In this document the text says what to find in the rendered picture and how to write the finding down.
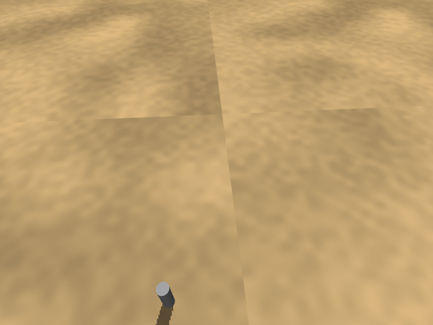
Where can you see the can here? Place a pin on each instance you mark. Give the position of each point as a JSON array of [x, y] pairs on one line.
[[164, 292]]

